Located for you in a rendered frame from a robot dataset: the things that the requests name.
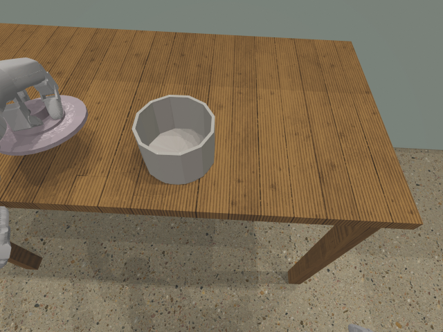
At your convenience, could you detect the pot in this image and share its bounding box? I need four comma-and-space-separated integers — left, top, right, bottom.
132, 95, 215, 185

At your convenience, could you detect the robot left hand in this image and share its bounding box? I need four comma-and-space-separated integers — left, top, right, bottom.
0, 57, 63, 131

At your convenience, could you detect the lid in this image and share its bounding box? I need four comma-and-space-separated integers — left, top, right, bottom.
0, 95, 88, 156

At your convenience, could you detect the knob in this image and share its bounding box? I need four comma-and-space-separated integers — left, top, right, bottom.
24, 99, 49, 120

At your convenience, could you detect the table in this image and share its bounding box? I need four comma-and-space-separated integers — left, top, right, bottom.
0, 23, 423, 284

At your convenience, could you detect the left robot forearm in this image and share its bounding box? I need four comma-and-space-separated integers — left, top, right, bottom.
0, 69, 16, 180

